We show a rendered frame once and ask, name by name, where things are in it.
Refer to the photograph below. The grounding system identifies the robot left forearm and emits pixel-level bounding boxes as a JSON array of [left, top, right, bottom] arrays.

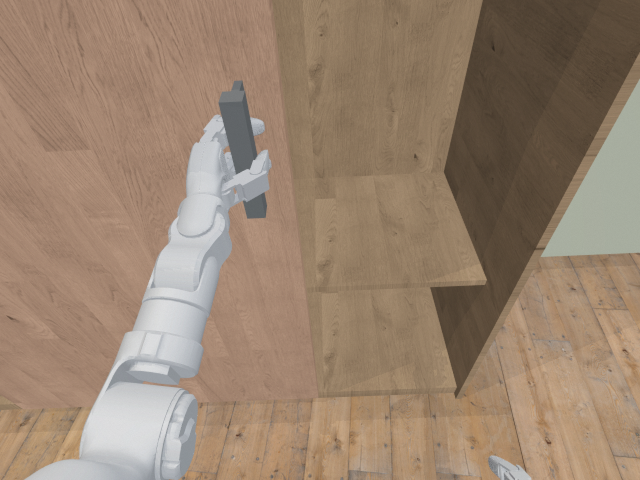
[[79, 194, 232, 459]]

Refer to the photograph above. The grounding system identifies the robot right hand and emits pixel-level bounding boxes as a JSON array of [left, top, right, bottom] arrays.
[[488, 455, 531, 480]]

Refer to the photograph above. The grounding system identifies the robot left hand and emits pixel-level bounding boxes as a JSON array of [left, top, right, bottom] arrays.
[[186, 115, 272, 212]]

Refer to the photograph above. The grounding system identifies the left robot upper arm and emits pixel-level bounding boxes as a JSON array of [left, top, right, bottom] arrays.
[[24, 381, 198, 480]]

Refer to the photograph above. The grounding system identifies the handle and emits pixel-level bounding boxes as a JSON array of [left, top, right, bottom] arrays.
[[218, 80, 267, 219]]

